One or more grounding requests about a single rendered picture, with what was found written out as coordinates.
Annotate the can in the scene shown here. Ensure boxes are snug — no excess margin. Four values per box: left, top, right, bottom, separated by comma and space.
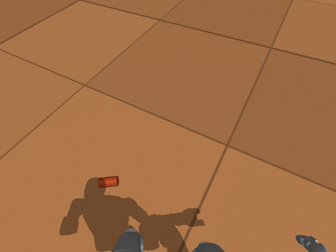
98, 176, 119, 188

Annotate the right robot hand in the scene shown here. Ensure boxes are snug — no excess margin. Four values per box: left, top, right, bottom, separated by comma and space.
296, 235, 329, 252

